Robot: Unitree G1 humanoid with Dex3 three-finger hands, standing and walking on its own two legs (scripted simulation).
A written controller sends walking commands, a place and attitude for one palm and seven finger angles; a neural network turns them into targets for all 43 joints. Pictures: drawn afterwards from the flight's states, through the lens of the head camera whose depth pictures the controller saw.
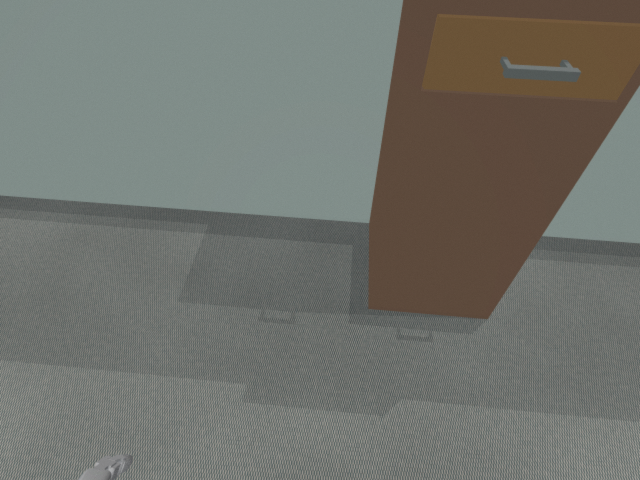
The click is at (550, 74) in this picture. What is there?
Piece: drawer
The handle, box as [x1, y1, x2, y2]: [500, 57, 580, 81]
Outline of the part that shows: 500,60 504,69 502,73 504,77 576,81 580,73 580,71 577,68 573,68 567,60 561,60 559,67 514,65 511,64 506,57 501,57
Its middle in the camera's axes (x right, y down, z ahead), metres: +0.41 -0.32 +0.72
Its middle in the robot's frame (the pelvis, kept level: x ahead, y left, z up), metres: +0.79 -0.36 +0.16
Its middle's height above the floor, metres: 0.93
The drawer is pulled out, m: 0.00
